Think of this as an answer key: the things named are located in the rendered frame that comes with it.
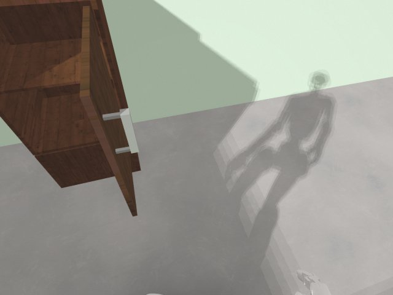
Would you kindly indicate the cupboard door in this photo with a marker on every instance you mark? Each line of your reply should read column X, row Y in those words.
column 98, row 98

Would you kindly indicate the handle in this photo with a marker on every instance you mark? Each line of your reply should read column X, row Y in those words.
column 125, row 116

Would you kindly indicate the right robot hand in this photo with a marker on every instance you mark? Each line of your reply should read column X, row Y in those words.
column 312, row 282

